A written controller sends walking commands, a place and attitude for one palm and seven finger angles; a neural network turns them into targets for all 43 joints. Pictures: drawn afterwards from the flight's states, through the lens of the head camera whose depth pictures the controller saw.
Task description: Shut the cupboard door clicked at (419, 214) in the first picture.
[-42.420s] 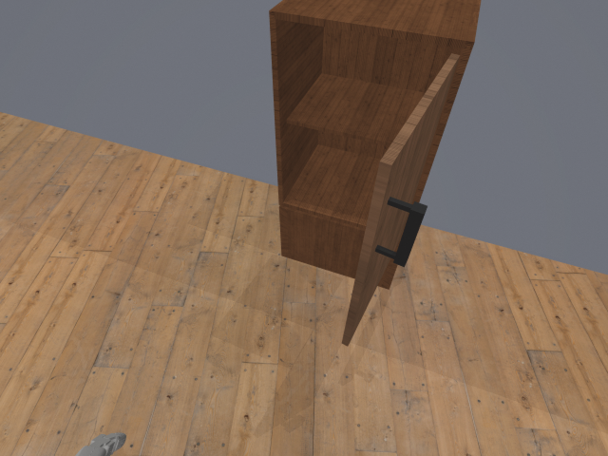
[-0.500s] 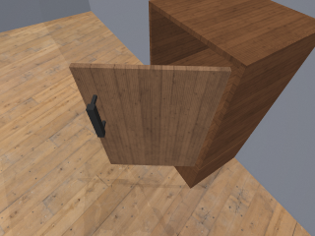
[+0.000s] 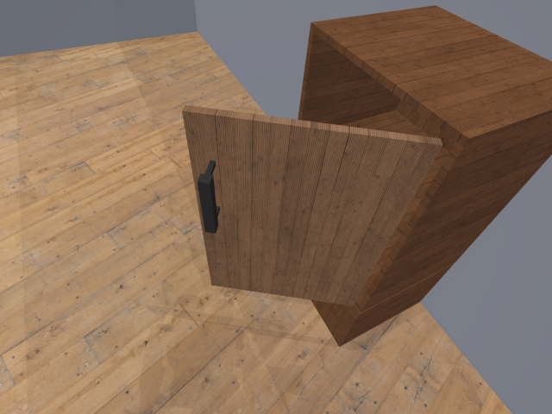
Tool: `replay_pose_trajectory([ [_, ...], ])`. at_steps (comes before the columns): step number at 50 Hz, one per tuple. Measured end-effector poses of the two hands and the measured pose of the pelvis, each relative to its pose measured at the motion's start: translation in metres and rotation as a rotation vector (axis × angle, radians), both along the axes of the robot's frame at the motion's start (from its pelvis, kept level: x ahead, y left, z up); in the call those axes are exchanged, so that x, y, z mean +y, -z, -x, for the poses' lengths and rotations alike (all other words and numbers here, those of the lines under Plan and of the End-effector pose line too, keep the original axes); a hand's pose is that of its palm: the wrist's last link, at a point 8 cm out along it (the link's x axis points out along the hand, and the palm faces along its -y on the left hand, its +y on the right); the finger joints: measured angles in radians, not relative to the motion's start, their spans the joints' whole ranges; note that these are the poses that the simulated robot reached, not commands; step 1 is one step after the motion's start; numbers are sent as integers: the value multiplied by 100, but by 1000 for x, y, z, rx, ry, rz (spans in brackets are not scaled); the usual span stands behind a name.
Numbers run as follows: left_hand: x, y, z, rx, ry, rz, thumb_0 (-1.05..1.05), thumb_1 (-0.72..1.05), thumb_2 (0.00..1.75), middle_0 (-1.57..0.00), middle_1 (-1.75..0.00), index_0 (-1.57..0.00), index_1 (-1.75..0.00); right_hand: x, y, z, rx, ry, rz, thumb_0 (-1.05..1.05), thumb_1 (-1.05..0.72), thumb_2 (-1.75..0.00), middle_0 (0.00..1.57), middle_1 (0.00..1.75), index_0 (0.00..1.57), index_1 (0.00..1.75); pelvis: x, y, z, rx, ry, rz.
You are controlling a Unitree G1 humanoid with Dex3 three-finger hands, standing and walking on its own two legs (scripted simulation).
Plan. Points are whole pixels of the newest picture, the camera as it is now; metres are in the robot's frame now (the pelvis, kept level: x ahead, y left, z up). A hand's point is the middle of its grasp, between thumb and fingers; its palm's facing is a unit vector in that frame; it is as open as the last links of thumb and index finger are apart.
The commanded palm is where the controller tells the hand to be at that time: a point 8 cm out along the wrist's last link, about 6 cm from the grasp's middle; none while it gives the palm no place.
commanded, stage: come to a stop and stand still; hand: left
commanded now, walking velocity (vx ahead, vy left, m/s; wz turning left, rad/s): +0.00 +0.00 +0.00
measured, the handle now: (211, 197) +0.48 +0.18 -0.01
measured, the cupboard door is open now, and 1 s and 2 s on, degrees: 55 55 55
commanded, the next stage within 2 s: look again from close up in 0.36 s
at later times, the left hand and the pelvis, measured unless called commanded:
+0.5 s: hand out of the picture -0.03 +0.19 -0.17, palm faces +0.02 -0.99 -0.16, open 7.4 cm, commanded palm none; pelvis +0.00 +0.03 +0.01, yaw -1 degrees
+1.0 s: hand out of the picture +0.02 +0.20 -0.17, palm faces +0.02 -0.98 -0.18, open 7.3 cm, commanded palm none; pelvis +0.00 +0.03 +0.01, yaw -1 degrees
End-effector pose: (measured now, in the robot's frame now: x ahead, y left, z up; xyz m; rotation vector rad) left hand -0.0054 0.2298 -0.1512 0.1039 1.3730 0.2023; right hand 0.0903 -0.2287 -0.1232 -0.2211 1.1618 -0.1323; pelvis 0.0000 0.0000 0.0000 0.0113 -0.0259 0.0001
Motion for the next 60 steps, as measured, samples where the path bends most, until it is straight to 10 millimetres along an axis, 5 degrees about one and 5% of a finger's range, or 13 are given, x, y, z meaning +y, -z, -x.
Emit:
replay_pose_trajectory([
  [5, 7, -3, 11, -2, -7, 9, 0, 91, 90, -20, -30, -20, -30, 23, 1, 17, 42, -25, -24, 0, -91, -90, 19, 30, 20, 30, 10, -4, 7, -2, 0, -1],
  [14, 7, -13, 36, 76, 20, 38, 0, 91, 90, -20, -30, -20, -30, 24, 0, 48, 92, 32, -21, -1, -95, -90, 20, 30, 20, 30, 23, -12, 9, 21, 6, 11],
  [25, 9, -11, 24, 81, 54, 34, 0, 91, 90, -20, -30, -20, -30, 36, 5, 102, 251, 71, -42, 0, -92, -90, 20, 30, 20, 30, 28, -12, 1, 25, 9, 21],
  [40, 30, -16, -24, -57, 82, -24, 0, 91, 90, -20, -30, -20, -30, 45, 17, 89, 166, 76, -67, 2, -93, -90, 20, 30, 20, 30, 36, -5, -3, 6, 6, 13],
  [52, 19, -8, -13, -47, 79, 13, 0, 91, 90, -20, -30, -20, -30, 31, 4, 73, 121, 62, -20, 1, -92, -90, 20, 30, 20, 30, 31, -7, 0, -7, 10, 21],
  [54, 30, -26, -36, -208, -20, 2, 1, 92, 90, -20, -30, -20, -30, 26, -3, 64, 16, 53, 15, 1, -92, -90, 20, 30, 20, 30, 29, -4, 6, -15, 7, 20],
  [60, 38, -141, -143, -979, 19, -91, 2, 92, 90, -23, -33, -23, -34, 11, -24, 8, -394, -23, 21, 1, -91, -90, 20, 30, 20, 30, 27, 7, 19, 17, -26, 16],
])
